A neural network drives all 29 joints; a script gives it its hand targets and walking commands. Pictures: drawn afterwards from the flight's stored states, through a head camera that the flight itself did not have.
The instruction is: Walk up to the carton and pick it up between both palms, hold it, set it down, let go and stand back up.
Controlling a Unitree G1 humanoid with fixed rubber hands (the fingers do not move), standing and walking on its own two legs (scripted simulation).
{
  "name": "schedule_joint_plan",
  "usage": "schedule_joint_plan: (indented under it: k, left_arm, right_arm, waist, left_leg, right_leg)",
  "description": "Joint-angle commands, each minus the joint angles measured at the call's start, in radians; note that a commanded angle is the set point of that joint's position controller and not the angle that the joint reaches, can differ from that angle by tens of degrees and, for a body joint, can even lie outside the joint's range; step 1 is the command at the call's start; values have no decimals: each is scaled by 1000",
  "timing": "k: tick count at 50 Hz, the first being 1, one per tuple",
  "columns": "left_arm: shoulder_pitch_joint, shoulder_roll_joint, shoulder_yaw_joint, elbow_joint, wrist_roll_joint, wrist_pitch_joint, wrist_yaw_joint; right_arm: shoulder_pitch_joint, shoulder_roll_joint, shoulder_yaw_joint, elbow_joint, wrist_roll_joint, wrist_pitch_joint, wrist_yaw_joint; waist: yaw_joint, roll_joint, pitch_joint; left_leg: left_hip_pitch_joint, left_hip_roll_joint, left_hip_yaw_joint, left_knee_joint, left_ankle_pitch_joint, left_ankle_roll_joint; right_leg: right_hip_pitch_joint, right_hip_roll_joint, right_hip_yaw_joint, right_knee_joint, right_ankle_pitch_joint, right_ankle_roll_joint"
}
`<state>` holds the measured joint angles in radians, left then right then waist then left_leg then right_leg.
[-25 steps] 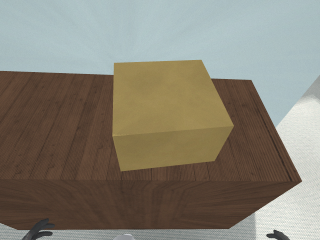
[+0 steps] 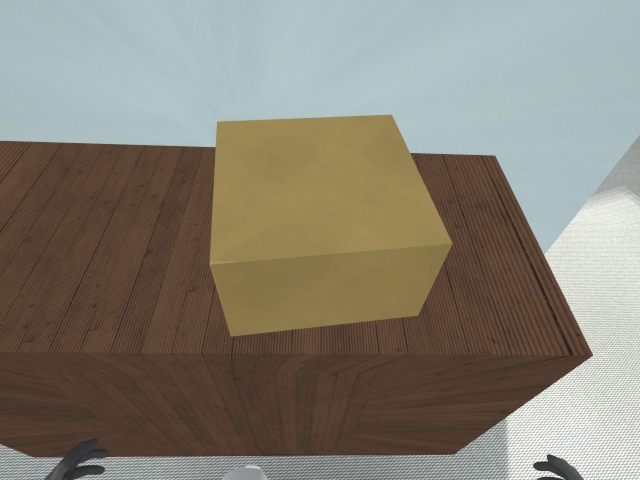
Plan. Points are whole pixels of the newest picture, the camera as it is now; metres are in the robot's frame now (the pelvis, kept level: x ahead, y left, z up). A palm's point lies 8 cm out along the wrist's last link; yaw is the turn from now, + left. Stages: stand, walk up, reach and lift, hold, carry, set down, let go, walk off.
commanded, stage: walk up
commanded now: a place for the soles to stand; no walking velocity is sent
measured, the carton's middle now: (316, 218) +0.49 +0.02 +0.03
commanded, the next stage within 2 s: reach and lift in 0.40 s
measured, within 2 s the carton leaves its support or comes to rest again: neither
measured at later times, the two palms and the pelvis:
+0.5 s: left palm out of the picture +0.12 +0.32 -0.09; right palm out of the picture +0.11 -0.32 -0.07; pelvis +0.00 +0.00 +0.00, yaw +0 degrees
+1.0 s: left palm (87, 404) +0.21 +0.29 -0.02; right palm (587, 447) +0.18 -0.31 -0.02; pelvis +0.03 +0.00 +0.03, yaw -1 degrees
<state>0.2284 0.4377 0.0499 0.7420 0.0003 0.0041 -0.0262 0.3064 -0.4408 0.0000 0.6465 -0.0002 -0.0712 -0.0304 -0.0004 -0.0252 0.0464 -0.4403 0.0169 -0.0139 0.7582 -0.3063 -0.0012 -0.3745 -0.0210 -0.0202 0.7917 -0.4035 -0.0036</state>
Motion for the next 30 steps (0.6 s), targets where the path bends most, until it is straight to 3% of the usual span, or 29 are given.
schedule_joint_plan:
  k: [1,3,10,14,15,20,21,23,26,28,29,30]
  left_arm:
    - [-70,201,59,-49,28,3,2]
    - [-72,198,55,-45,27,4,3]
    - [-55,184,56,-45,29,10,5]
    - [-72,197,57,-45,35,9,2]
    - [-62,188,54,-48,37,8,2]
    - [-77,203,59,-47,38,7,-1]
    - [-373,152,39,-230,30,220,50]
    - [-307,135,38,-298,46,311,57]
    - [-305,133,30,-398,30,363,55]
    - [-259,132,44,-438,30,377,50]
    - [-235,116,45,-446,28,381,53]
    - [-215,96,44,-449,36,385,57]
  right_arm:
    - [-59,-221,-70,33,-11,-3,-6]
    - [-45,-219,-77,27,-16,-7,-8]
    - [-58,-231,-70,30,-13,-1,-9]
    - [-54,-228,-73,36,-17,5,-11]
    - [-54,-231,-72,35,-21,3,-9]
    - [-36,-242,-73,37,-20,2,-10]
    - [-318,-12,-247,264,-155,-169,47]
    - [-255,-67,-245,272,-149,-201,72]
    - [-250,-94,-243,217,-107,-221,76]
    - [-217,-92,-239,194,-80,-212,74]
    - [-218,-90,-234,215,-70,-202,77]
    - [-219,-109,-235,230,-69,-199,86]
  waist:
    - [15,-8,-26]
    - [12,-18,-40]
    - [24,26,-29]
    - [10,0,-15]
    - [16,32,-26]
    - [11,8,-7]
    - [-51,38,-5]
    - [-60,-13,-3]
    - [-55,-68,-42]
    - [-38,-47,-42]
    - [-26,-14,-28]
    - [-38,41,-16]
  left_leg:
    - [0,49,-108,-129,57,78]
    - [27,55,-116,-128,96,86]
    - [3,103,-179,-163,86,107]
    - [-10,79,-148,-153,2,97]
    - [-9,75,-154,-167,-28,96]
    - [-25,76,-146,-172,-29,91]
    - [53,19,110,-90,-170,4]
    - [151,12,89,-5,-130,19]
    - [381,-15,66,60,-62,2]
    - [395,-14,61,12,-15,1]
    - [373,-4,64,-44,-10,-4]
    - [293,11,60,-111,-60,2]
  right_leg:
    - [8,-96,168,-209,86,-110]
    - [0,-94,156,-181,136,-100]
    - [15,-69,123,-163,75,-84]
    - [-20,-82,143,-200,3,-102]
    - [-14,-81,148,-192,1,-103]
    - [-10,-80,152,-210,-15,-102]
    - [-134,17,-44,-152,-126,-100]
    - [-208,-16,-23,-159,-150,-145]
    - [-383,-83,0,-231,-196,-153]
    - [-328,-74,3,-246,-125,-135]
    - [-273,-63,-13,-258,-73,-125]
    - [-165,-36,-23,-239,-34,-112]
